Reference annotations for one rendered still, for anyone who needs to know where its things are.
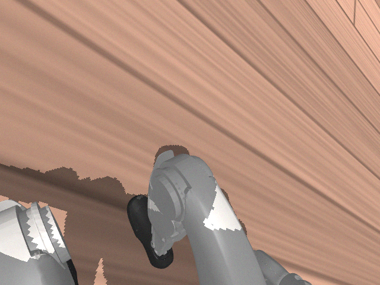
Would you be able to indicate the left robot foot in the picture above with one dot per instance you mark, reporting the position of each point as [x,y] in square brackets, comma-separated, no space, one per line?
[73,271]

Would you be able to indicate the right robot arm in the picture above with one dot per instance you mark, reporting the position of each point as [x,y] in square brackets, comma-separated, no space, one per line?
[293,279]

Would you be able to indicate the right robot foot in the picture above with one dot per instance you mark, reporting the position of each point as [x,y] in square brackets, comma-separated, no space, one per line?
[137,210]

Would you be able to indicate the right robot hand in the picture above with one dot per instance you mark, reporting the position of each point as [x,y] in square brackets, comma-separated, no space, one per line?
[273,272]

